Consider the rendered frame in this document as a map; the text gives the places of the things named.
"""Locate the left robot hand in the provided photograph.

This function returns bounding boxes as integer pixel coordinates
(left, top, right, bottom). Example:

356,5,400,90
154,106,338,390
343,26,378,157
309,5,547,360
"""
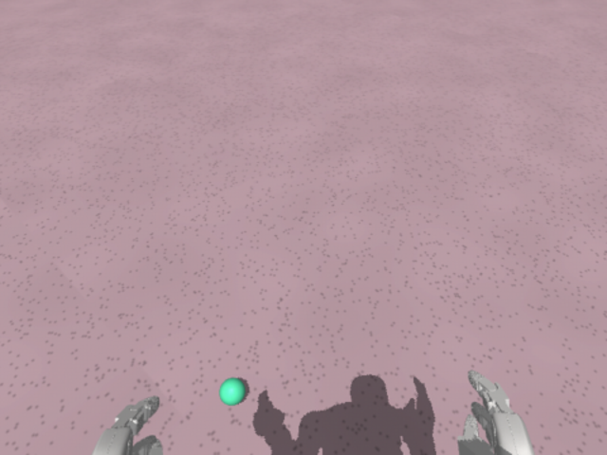
91,396,163,455

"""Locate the ball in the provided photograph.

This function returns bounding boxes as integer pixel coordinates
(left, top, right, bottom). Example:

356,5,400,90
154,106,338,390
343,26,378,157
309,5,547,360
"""
219,378,246,406

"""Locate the right robot hand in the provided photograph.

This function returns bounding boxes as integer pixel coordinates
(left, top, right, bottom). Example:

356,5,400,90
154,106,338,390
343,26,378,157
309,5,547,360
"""
457,370,535,455

